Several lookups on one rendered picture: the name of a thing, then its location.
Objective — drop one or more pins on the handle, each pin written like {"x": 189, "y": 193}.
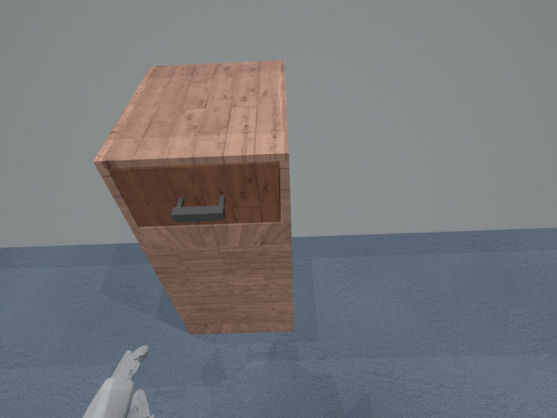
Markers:
{"x": 198, "y": 213}

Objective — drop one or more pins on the cabinet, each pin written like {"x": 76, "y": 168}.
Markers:
{"x": 221, "y": 278}

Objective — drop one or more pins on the left robot hand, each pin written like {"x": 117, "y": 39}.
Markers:
{"x": 113, "y": 399}

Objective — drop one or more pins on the drawer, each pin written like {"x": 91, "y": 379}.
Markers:
{"x": 251, "y": 190}

